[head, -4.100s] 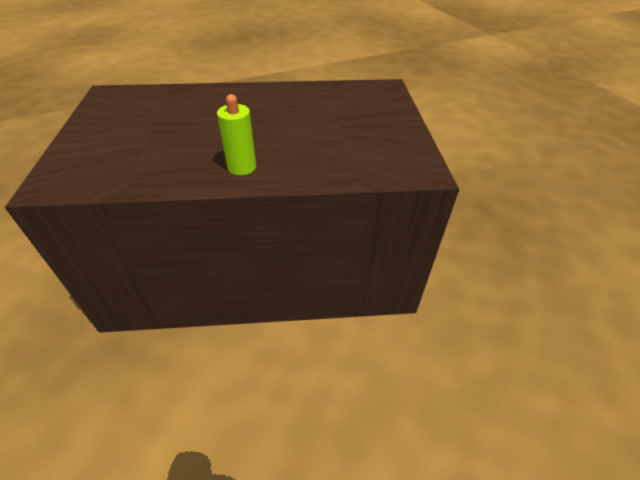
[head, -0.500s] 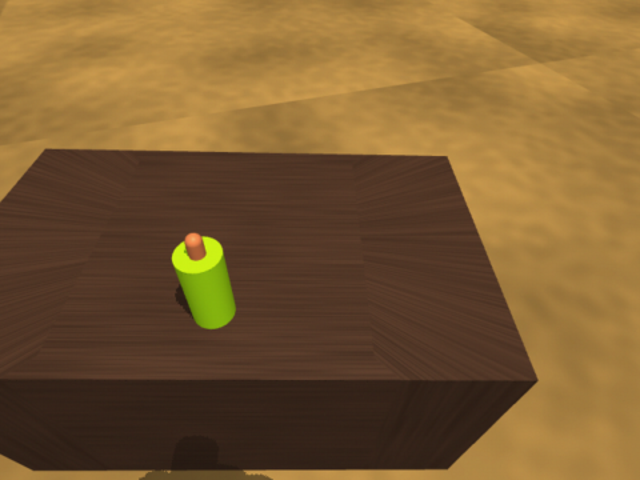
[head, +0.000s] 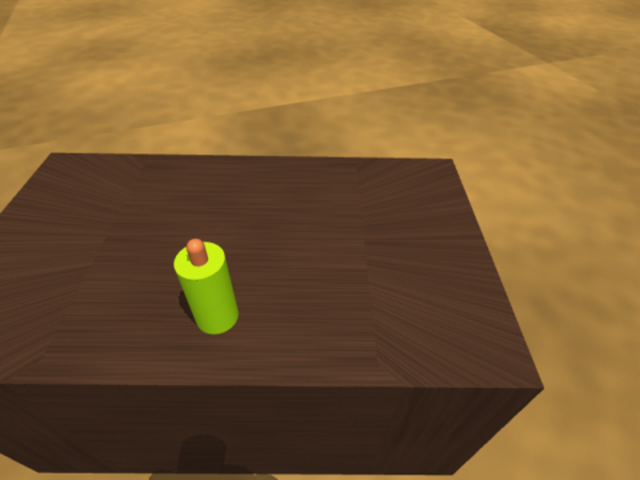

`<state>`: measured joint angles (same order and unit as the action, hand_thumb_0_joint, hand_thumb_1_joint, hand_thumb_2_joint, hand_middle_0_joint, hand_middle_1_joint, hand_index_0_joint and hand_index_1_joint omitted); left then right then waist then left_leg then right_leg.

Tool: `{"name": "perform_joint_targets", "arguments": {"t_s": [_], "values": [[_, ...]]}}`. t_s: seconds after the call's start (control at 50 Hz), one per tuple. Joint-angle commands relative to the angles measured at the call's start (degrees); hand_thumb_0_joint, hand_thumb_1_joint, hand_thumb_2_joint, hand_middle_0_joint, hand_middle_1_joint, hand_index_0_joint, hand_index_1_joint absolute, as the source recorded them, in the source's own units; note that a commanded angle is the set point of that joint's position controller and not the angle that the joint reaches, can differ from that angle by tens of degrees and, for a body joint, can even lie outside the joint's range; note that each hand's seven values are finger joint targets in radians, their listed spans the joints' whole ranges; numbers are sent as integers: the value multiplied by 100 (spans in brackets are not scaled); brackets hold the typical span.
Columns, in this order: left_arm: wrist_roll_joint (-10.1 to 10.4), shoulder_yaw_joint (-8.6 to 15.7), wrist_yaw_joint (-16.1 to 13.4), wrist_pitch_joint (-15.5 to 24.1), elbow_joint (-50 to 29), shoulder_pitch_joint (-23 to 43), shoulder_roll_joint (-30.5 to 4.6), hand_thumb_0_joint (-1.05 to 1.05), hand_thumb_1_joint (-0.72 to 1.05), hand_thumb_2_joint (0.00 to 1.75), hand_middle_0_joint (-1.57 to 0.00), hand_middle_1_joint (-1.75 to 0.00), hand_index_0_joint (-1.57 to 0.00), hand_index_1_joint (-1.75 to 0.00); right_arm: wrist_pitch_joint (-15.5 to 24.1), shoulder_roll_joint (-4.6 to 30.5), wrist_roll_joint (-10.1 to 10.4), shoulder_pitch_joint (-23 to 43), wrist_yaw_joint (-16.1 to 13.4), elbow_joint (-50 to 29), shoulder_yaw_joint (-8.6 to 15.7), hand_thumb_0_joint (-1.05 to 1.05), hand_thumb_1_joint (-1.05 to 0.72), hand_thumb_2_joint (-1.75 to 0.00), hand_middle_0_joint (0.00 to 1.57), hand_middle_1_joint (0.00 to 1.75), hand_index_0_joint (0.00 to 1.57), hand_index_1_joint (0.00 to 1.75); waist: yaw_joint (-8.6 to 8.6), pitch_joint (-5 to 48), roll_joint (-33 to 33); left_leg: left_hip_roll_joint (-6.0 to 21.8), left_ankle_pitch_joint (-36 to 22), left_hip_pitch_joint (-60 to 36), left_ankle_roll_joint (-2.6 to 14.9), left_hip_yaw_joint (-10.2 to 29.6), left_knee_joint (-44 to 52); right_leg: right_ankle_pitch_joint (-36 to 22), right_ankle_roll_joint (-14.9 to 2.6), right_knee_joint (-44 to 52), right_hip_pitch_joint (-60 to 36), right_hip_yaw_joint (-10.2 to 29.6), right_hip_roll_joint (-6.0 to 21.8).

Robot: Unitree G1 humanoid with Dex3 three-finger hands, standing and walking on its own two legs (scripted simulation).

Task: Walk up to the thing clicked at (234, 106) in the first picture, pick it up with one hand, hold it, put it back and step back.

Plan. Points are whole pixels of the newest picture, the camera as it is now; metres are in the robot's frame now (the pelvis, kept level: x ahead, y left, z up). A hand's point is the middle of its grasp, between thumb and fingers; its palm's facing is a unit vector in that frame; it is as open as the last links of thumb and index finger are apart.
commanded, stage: stand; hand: left
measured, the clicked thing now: (206, 282) +0.47 +0.22 -0.08
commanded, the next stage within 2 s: none
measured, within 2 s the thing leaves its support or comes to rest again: neither
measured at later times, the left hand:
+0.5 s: hand out of the picture +0.10 +0.24 -0.16, palm faces -0.04 -0.94 -0.33, open 7.4 cm
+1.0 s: hand out of the picture +0.10 +0.25 -0.16, palm faces -0.03 -0.94 -0.34, open 7.4 cm
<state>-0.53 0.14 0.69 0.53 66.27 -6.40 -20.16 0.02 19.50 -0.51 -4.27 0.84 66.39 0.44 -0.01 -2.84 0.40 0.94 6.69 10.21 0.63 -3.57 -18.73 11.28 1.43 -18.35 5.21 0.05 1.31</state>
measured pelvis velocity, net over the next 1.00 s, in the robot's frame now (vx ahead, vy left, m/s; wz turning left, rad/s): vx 0.03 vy -0.01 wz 0.00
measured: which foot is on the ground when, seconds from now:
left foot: down 0.00-1.00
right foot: down 0.00-1.00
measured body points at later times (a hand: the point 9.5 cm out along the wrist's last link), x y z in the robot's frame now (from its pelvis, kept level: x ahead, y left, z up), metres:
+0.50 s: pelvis +0.02 +0.00 +0.00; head +0.03 +0.00 +0.45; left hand +0.11 +0.29 -0.13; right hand +0.10 -0.30 -0.13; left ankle +0.04 +0.11 -0.75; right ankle -0.01 -0.14 -0.75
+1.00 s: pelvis +0.03 -0.01 +0.00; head +0.04 +0.00 +0.45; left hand +0.10 +0.29 -0.13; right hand +0.11 -0.30 -0.13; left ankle +0.04 +0.11 -0.75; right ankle -0.01 -0.14 -0.75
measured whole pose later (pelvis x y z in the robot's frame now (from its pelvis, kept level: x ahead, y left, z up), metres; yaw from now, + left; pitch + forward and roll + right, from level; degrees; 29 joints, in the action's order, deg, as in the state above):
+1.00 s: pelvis +0.03 -0.01 +0.00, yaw +0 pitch -2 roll +0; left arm -0.5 -0.1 0.5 0.5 64.1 -7.0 -20.1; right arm 0.4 19.7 -0.4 -4.5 0.3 65.9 -0.2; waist -0.1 -2.6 -0.1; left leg 1.1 8.5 7.8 0.0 -3.5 -18.0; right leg 12.4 1.0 -16.3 2.2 0.0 1.1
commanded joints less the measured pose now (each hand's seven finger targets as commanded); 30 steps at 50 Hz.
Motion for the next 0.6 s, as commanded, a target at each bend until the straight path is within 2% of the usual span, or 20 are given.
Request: {"name": "perform_joint_targets", "arguments": {"t_s": [0.0,0.04,0.1,0.16,0.22,0.28,0.32,0.4,0.48,0.52,0.58], "values": [[-12,189,-90,122,-351,178,-1153,0,90,90,-20,-30,-20,-30,186,1285,-3,325,-75,-351,238,0,-90,-90,20,30,20,30,-27,435,2,743,249,-519,53,814,425,-43,-220,402,447,462,615],[-13,188,-90,125,-360,176,-1175,0,90,90,-20,-30,-20,-30,186,1255,-3,298,-75,-338,231,0,-90,-90,20,30,20,30,-61,354,-55,724,231,-524,30,789,407,19,-225,414,517,477,618],[-9,191,-98,154,-423,195,-1218,0,90,90,-20,-30,-20,-30,215,1229,3,291,-77,-340,219,0,-90,-90,20,30,20,30,-63,546,-38,744,-464,-707,42,739,254,-442,-217,394,371,498,668],[7,195,-112,151,-447,218,-1205,0,90,90,-20,-30,-20,-30,218,1232,3,253,-88,-318,218,0,-90,-90,20,30,20,30,-65,597,-29,772,-822,-701,47,714,190,-713,-213,344,220,474,681],[0,197,-101,132,-450,188,-1192,0,90,90,-20,-30,-20,-30,213,1238,0,262,-96,-316,208,0,-90,-90,20,30,20,30,-58,468,-3,734,-541,-623,7,697,261,-488,-212,387,276,475,657],[-3,191,-106,137,-473,157,-1181,0,90,90,-20,-30,-20,-30,217,1243,-1,251,-99,-334,206,0,-90,-90,20,30,20,30,-48,576,4,760,-843,-697,30,673,169,-791,-210,398,170,467,682],[-3,196,-107,131,-489,173,-1167,0,90,90,-20,-30,-20,-30,212,1262,6,236,-109,-327,207,0,-90,-90,20,30,20,30,-47,591,3,750,-806,-720,33,651,167,-818,-210,416,124,477,699],[10,209,-121,134,-512,196,-1195,0,90,90,-20,-30,-20,-30,221,1247,2,188,-111,-348,201,0,-90,-90,20,30,20,30,-66,643,-23,784,-1234,-768,29,655,136,-1201,-198,320,32,423,691],[-9,206,-127,125,-531,223,-1189,0,90,90,-20,-30,-20,-30,194,1229,7,236,-118,-368,203,0,-90,-90,20,30,20,30,-69,526,-112,771,-959,-720,34,644,156,-1004,-189,409,65,416,697],[1,207,-114,111,-507,192,-1160,0,90,90,-20,-30,-20,-30,183,1254,8,255,-116,-366,197,0,-90,-90,20,30,20,30,-49,381,-80,735,-605,-632,24,641,226,-677,-193,481,149,437,684],[4,216,-125,113,-524,214,-1189,0,90,90,-20,-30,-20,-30,202,1248,3,247,-111,-385,200,0,-90,-90,20,30,20,30,-56,402,-47,760,-829,-652,14,680,240,-762,-204,443,115,413,670]]}}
